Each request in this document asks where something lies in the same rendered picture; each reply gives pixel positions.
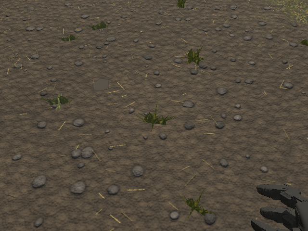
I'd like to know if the robot right hand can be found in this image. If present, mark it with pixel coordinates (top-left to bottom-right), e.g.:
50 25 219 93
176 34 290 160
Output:
250 183 308 231

